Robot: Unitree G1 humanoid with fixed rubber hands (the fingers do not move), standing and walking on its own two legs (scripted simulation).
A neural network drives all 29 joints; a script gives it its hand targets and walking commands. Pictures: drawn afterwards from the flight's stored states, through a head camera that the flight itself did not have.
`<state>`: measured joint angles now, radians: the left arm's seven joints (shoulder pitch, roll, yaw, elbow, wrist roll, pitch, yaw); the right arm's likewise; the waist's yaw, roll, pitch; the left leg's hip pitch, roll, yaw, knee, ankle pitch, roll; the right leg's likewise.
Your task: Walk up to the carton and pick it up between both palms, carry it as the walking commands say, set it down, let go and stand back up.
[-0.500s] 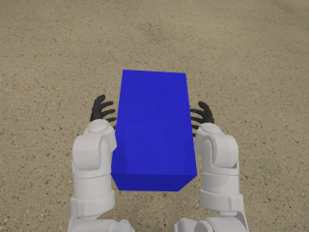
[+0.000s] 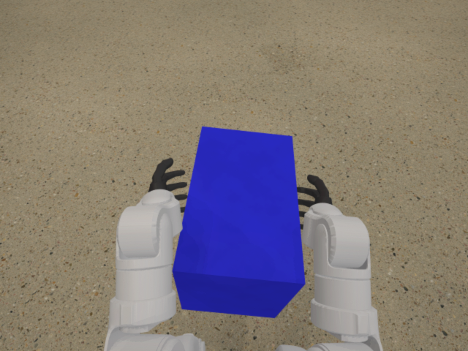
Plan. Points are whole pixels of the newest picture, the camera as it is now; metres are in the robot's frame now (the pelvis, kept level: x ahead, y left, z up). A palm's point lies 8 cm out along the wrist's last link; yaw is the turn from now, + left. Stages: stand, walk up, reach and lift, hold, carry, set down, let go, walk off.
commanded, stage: carry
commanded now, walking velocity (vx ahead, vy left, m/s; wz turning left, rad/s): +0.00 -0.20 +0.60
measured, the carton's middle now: (238, 221) +0.34 -0.03 -0.02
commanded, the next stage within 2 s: none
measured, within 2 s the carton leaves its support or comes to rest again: neither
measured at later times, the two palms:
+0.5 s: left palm (143, 251) +0.25 +0.11 +0.10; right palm (306, 204) +0.31 -0.13 +0.08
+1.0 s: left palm out of the picture +0.11 +0.12 +0.08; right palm (281, 240) +0.26 -0.09 +0.07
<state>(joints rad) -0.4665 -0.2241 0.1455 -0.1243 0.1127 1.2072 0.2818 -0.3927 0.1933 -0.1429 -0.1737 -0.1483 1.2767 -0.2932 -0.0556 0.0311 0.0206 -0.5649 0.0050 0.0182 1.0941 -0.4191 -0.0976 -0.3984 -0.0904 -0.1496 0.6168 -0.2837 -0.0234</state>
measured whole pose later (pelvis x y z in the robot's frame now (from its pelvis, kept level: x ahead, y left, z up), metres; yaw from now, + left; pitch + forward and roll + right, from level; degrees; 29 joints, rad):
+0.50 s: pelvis -0.03 -0.10 +0.00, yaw +17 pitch +3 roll +1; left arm -0.43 -0.21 0.14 -0.22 0.10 1.16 0.28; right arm -0.41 0.20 -0.11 -0.20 -0.14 1.22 -0.30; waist 0.00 0.03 0.03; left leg -0.47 0.01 -0.09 0.81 -0.46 -0.06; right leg -0.39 -0.05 -0.12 0.63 -0.28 -0.03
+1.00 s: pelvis -0.07 -0.18 +0.01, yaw +36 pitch +7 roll -3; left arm -0.39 -0.19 0.13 -0.23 0.08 1.14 0.29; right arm -0.39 0.19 -0.10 -0.19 -0.12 1.20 -0.27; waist -0.01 0.03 0.04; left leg -0.43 0.02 -0.05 0.57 -0.25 0.03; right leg -0.55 -0.04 -0.09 0.99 -0.42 0.08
